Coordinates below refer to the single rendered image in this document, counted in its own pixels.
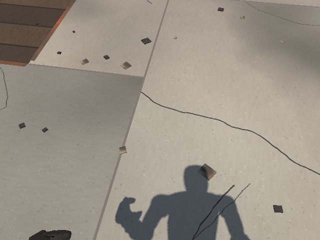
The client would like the robot left hand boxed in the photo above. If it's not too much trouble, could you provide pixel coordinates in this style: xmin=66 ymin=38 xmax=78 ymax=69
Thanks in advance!
xmin=29 ymin=230 xmax=72 ymax=240

